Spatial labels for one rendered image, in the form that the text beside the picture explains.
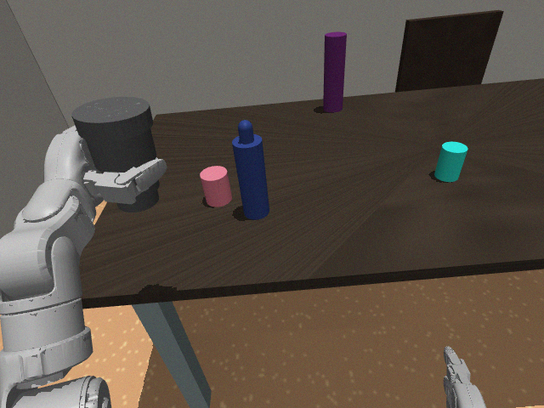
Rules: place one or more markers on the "right robot hand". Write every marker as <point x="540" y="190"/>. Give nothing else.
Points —
<point x="460" y="393"/>

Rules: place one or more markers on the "left robot arm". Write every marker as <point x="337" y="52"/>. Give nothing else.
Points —
<point x="42" y="321"/>

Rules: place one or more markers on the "table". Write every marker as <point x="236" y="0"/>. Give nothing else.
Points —
<point x="353" y="200"/>

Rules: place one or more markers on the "left robot hand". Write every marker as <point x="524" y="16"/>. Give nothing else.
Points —
<point x="68" y="157"/>

